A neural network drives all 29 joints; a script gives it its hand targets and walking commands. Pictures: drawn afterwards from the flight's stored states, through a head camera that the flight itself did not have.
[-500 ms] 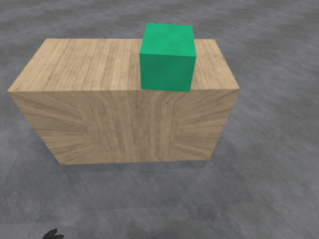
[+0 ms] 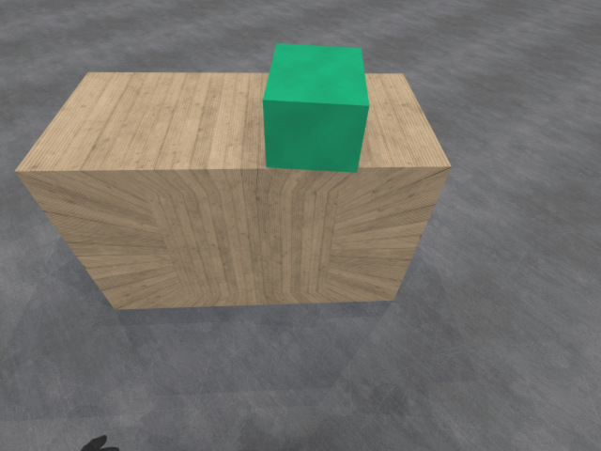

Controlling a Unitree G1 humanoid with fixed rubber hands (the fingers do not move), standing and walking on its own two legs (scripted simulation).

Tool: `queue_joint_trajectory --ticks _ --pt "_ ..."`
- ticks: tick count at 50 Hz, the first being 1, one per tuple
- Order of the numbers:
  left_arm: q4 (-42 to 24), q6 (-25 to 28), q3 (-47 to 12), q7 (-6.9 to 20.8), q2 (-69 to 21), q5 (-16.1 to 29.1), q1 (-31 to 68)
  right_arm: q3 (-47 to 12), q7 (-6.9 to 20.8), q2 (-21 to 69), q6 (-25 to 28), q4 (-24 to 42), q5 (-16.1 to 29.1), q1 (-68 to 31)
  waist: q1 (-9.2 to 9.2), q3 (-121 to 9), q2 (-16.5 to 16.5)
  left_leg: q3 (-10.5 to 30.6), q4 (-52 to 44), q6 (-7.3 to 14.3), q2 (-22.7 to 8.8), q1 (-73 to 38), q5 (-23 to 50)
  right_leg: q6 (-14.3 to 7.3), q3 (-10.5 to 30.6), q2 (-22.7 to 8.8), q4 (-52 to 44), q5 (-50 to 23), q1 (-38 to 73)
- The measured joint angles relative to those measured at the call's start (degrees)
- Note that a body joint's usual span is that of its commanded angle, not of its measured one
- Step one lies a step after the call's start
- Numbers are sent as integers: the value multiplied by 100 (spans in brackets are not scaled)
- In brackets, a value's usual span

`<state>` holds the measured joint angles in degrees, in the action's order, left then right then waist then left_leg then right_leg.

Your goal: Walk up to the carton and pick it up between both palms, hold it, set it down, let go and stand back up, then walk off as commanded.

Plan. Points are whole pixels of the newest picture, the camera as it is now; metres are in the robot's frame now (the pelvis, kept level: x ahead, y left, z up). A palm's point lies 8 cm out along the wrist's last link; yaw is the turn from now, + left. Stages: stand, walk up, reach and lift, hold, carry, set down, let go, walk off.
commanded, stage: stand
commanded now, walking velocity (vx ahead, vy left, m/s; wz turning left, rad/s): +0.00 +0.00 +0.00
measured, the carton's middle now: (315, 105) +0.90 -0.05 -0.01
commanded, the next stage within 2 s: none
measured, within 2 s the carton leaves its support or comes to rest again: neither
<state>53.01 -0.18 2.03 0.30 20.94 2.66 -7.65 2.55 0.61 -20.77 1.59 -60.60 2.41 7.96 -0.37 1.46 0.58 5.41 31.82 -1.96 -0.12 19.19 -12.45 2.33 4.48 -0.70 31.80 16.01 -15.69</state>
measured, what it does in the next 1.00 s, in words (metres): stands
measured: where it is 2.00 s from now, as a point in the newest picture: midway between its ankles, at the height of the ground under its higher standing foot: outside the picture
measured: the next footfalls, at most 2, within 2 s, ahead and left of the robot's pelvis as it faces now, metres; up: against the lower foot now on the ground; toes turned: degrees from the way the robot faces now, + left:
none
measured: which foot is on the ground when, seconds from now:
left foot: down 0.00-1.00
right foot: down 0.00-1.00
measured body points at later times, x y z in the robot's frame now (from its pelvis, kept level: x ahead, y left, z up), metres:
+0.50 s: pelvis +0.00 +0.00 +0.00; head +0.01 +0.01 +0.45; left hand +0.12 +0.30 -0.12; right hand +0.08 -0.31 -0.12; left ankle +0.05 +0.14 -0.73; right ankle +0.01 -0.15 -0.73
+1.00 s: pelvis +0.00 +0.00 +0.00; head +0.01 +0.01 +0.45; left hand +0.12 +0.30 -0.12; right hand +0.08 -0.31 -0.12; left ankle +0.05 +0.14 -0.73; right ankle +0.01 -0.15 -0.73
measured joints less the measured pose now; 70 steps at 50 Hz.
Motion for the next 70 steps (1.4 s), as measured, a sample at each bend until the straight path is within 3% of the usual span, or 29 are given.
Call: queue_joint_trajectory --ticks 70 --pt "0 0 0 0 0 0 0 2 3 1 -1 -2 -1 -2 0 1 0 0 -20 -7 -4 -8 7 0 0 0 -5 0 1"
